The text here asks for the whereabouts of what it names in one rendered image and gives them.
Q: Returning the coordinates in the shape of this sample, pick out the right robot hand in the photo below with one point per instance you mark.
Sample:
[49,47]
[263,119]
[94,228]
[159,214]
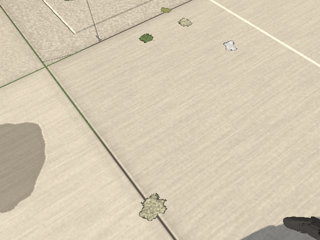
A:
[304,225]

